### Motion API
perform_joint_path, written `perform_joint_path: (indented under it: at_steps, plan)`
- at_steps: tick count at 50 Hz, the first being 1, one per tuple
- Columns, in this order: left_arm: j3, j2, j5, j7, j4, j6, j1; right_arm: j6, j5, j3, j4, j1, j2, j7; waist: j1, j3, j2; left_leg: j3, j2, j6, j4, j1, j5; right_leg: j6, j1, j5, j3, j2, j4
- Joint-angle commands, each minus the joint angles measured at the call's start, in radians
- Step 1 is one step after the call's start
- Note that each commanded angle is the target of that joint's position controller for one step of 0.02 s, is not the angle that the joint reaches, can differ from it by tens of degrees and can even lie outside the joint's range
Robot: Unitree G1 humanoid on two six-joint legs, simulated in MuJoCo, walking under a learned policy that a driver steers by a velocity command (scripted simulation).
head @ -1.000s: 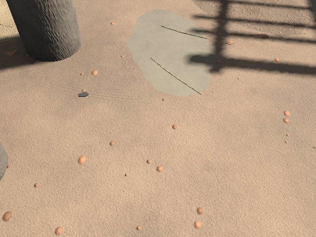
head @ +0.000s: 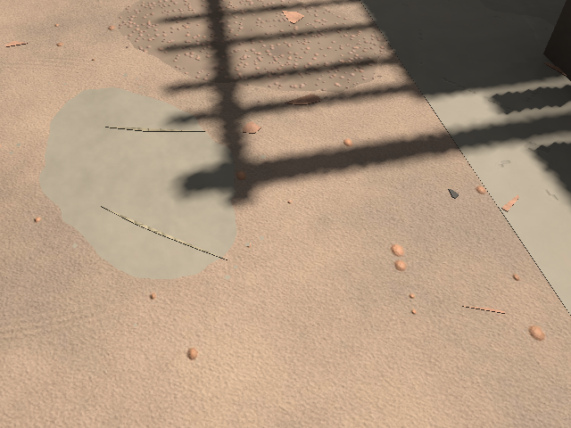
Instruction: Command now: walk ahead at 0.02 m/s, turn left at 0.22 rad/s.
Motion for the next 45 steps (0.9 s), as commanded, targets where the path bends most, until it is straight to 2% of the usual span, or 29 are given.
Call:
perform_joint_path:
  at_steps: [1, 4, 7, 8, 9, 10, 11, 12, 13, 14, 16, 17, 19, 21, 22, 23, 24, 25, 26, 27, 28, 31, 35, 39, 41, 43, 44, 45]
  plan:
    - [0.056, 0.146, -0.007, 0.02, -0.05, -0.008, 0.033, -0.006, 0.015, -0.05, -0.079, -0.055, -0.186, -0.008, 0.022, -0.091, 0.093, -0.166, 0.109, 0.109, -0.052, 0.045, 0.345, -0.013, 0.023, 0.212, 0.005, -0.054, 0.005]
    - [0.067, 0.129, -0.01, 0.031, -0.052, -0.003, 0.047, 0.01, 0.019, -0.058, -0.095, -0.057, -0.188, -0.014, 0.019, -0.108, 0.08, -0.22, 0.111, 0.138, -0.031, 0.018, 0.347, -0.012, 0.025, 0.216, -0.014, -0.055, 0.035]
    - [0.08, 0.135, -0.01, 0.036, -0.058, -0.001, 0.061, 0.024, 0.021, -0.061, -0.119, -0.074, -0.179, -0.014, 0.023, -0.106, 0.032, -0.215, 0.071, 0.118, 0.017, -0.059, 0.264, -0.037, 0.059, 0.24, 0.012, -0.097, -0.003]
    - [0.086, 0.149, -0.008, 0.038, -0.061, -0.001, 0.065, 0.029, 0.022, -0.06, -0.126, -0.079, -0.172, -0.013, 0.025, -0.094, -0.012, -0.174, 0.036, 0.091, 0.064, -0.112, 0.201, -0.065, 0.083, 0.288, 0.052, -0.147, -0.041]
    - [0.092, 0.168, -0.006, 0.04, -0.063, -0.003, 0.075, 0.034, 0.019, -0.058, -0.128, -0.074, -0.16, -0.01, 0.027, -0.083, -0.07, -0.107, -0.01, 0.055, 0.142, -0.177, 0.115, -0.116, 0.117, 0.365, 0.128, -0.236, -0.085]
    - [0.095, 0.185, -0.004, 0.043, -0.069, -0.008, 0.059, 0.038, 0.013, -0.057, -0.128, -0.052, -0.146, -0.005, 0.015, -0.082, -0.151, -0.03, -0.035, 0.025, 0.252, -0.221, -0.085, -0.188, 0.132, 0.473, 0.215, -0.359, -0.123]
    - [0.089, 0.176, -0.003, 0.047, -0.086, -0.017, 0.038, 0.041, 0.009, -0.064, -0.134, -0.061, -0.16, -0.001, 0.025, -0.077, -0.172, -0.009, -0.01, 0.006, 0.421, -0.27, -0.326, -0.255, 0.133, 0.583, 0.284, -0.458, -0.143]
    - [0.085, 0.174, -0.003, 0.049, -0.097, -0.025, 0.03, 0.045, 0.012, -0.075, -0.141, -0.077, -0.179, 0.001, 0.031, -0.056, -0.105, -0.023, 0.016, -0.008, 0.537, -0.315, -0.381, -0.281, 0.134, 0.647, 0.288, -0.486, -0.147]
    - [0.087, 0.182, -0.009, 0.048, -0.101, -0.03, 0.002, 0.053, 0.02, -0.075, -0.142, -0.074, -0.166, 0.001, 0.015, -0.036, -0.06, -0.031, 0.041, -0.018, 0.53, -0.339, -0.358, -0.255, 0.142, 0.638, 0.234, -0.462, -0.142]
    - [0.093, 0.2, -0.018, 0.046, -0.098, -0.032, -0.014, 0.058, 0.023, -0.066, -0.145, -0.081, -0.143, 0.001, 0.017, -0.022, -0.059, -0.018, 0.058, -0.029, 0.478, -0.342, -0.301, -0.221, 0.153, 0.63, 0.171, -0.425, -0.14]
    - [0.101, 0.223, -0.022, 0.043, -0.087, -0.023, -0.014, 0.06, 0.025, -0.053, -0.153, -0.088, -0.115, 0.009, 0.033, -0.039, -0.097, 0.042, 0.052, -0.045, 0.381, -0.26, -0.218, -0.185, 0.149, 0.67, 0.056, -0.367, -0.127]
    - [0.103, 0.224, -0.023, 0.042, -0.085, -0.016, -0.016, 0.061, 0.029, -0.052, -0.158, -0.082, -0.114, 0.016, 0.034, -0.054, -0.118, 0.072, 0.04, -0.045, 0.323, -0.197, -0.198, -0.174, 0.134, 0.681, 0.008, -0.347, -0.119]
    - [0.103, 0.225, -0.031, 0.037, -0.078, -0.009, -0.006, 0.065, 0.034, -0.061, -0.164, -0.062, -0.133, 0.029, 0.035, -0.08, -0.139, 0.118, 0.013, -0.035, 0.199, -0.11, -0.137, -0.153, 0.142, 0.647, -0.041, -0.338, -0.087]
    - [0.101, 0.219, -0.051, 0.031, -0.069, -0.014, -0.015, 0.072, 0.026, -0.075, -0.148, 0.011, -0.143, 0.029, -0.007, -0.101, -0.125, 0.159, -0.028, 0.003, -0.001, 0.037, 0.023, -0.101, 0.097, 0.57, -0.1, -0.32, 0.012]
    - [0.094, 0.192, -0.047, 0.023, -0.047, -0.024, 0.038, 0.073, 0.02, -0.093, -0.142, 0.062, -0.18, 0.017, -0.022, -0.123, -0.052, 0.094, -0.026, 0.043, -0.103, 0.178, 0.171, -0.037, 0.012, 0.464, -0.162, -0.274, 0.15]
    - [0.078, 0.143, 0.001, 0.018, -0.076, -0.031, 0.037, 0.071, 0.016, -0.124, -0.162, 0.106, -0.309, -0.004, -0.017, -0.134, 0.205, -0.264, 0.207, 0.151, -0.131, 0.373, 0.606, 0.069, -0.277, -0.015, -0.221, -0.169, 0.437]
    - [0.067, 0.121, 0.008, 0.021, -0.13, -0.036, -0.044, 0.051, -0.027, -0.118, -0.177, 0.124, -0.341, 0.006, -0.052, -0.223, 0.291, -0.566, 0.418, 0.385, -0.161, 0.348, 0.734, 0.101, -0.425, -0.413, -0.072, -0.044, 0.654]
    - [0.079, 0.166, -0.013, 0.022, -0.121, -0.031, -0.063, 0.029, -0.027, -0.104, -0.184, 0.104, -0.291, 0.015, -0.066, -0.212, 0.144, -0.501, 0.395, 0.396, -0.182, 0.32, 0.624, 0.098, -0.441, -0.388, 0.011, -0.079, 0.741]
    - [0.082, 0.169, -0.026, 0.025, -0.118, -0.027, -0.069, 0.016, -0.015, -0.095, -0.181, 0.057, -0.259, 0.011, -0.034, -0.14, 0.118, -0.4, 0.327, 0.335, -0.184, 0.256, 0.513, 0.085, -0.45, -0.298, 0.012, -0.094, 0.731]
    - [0.087, 0.171, -0.018, 0.036, -0.095, -0.023, -0.055, 0.015, 0.002, -0.091, -0.182, 0.013, -0.238, 0.002, -0.01, -0.102, 0.066, -0.34, 0.265, 0.273, -0.188, 0.215, 0.393, 0.085, -0.448, -0.212, 0.014, -0.111, 0.678]
    - [0.093, 0.185, -0.009, 0.044, -0.093, -0.019, -0.053, 0.019, 0.014, -0.085, -0.186, -0.017, -0.222, -0.007, 0.004, -0.087, 0.08, -0.314, 0.235, 0.244, -0.195, 0.177, 0.351, 0.089, -0.426, -0.15, 0.019, -0.118, 0.629]
    - [0.088, 0.155, -0.019, 0.036, -0.071, -0.017, -0.002, 0.026, 0.001, -0.071, -0.193, -0.017, -0.193, -0.023, 0.021, -0.127, 0.114, -0.252, 0.194, 0.239, -0.205, 0.141, 0.372, 0.109, -0.336, -0.057, -0.005, -0.091, 0.6]
    - [0.072, 0.125, -0.02, 0.035, -0.079, -0.015, -0.042, 0.028, -0.002, -0.064, -0.178, 0.006, -0.183, -0.032, -0.004, -0.109, 0.131, -0.254, 0.182, 0.236, -0.218, 0.144, 0.239, 0.123, -0.301, -0.024, -0.002, -0.103, 0.411]
    - [0.066, 0.128, -0.024, 0.026, -0.079, -0.024, -0.061, 0.033, -0.011, -0.059, -0.165, 0.001, -0.185, -0.026, -0.027, -0.068, 0.155, -0.283, 0.177, 0.242, -0.232, 0.083, 0.078, 0.116, -0.202, -0.046, -0.014, -0.108, 0.254]
    - [0.059, 0.118, -0.026, 0.018, -0.063, -0.03, -0.038, 0.033, -0.018, -0.039, -0.15, -0.01, -0.14, -0.02, -0.024, -0.074, 0.148, -0.273, 0.179, 0.235, -0.223, 0.072, 0.058, 0.107, -0.122, -0.038, -0.022, -0.119, 0.158]
    - [0.05, 0.094, -0.025, 0.006, -0.04, -0.039, 0.001, 0.03, -0.017, -0.023, -0.129, -0.024, -0.113, -0.015, 0.008, -0.069, 0.128, -0.241, 0.16, 0.203, -0.197, 0.04, 0.051, 0.088, 0.005, 0.088, -0.048, -0.107, -0.031]
    - [0.047, 0.102, -0.018, 0.002, -0.039, -0.043, -0.001, 0.024, -0.017, -0.019, -0.11, 0.008, -0.108, -0.013, 0.013, -0.06, 0.102, -0.222, 0.137, 0.165, -0.188, 0.028, 0.046, 0.072, 0.057, 0.19, -0.039, -0.107, -0.13]
    - [0.052, 0.149, -0.008, 0.004, -0.052, -0.045, -0.008, 0.015, -0.028, -0.019, -0.102, 0.038, -0.114, -0.012, -0.004, -0.069, 0.056, -0.196, 0.105, 0.119, -0.153, 0.019, 0.027, 0.05, 0.098, 0.336, 0.031, -0.162, -0.121]
Keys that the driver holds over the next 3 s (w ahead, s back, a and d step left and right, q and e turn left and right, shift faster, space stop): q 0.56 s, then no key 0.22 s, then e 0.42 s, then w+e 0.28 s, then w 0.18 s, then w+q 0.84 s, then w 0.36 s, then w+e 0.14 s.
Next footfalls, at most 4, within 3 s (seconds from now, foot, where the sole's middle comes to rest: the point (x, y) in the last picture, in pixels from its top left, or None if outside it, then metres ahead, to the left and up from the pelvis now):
0.44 left None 0.02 0.16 -0.77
0.90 right None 0.10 -0.06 -0.77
1.42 right None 0.08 -0.10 -0.77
1.90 left None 0.44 0.11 -0.77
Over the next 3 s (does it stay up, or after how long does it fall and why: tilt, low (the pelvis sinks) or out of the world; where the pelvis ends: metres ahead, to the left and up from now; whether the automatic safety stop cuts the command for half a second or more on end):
stays up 0.83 0.16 0.00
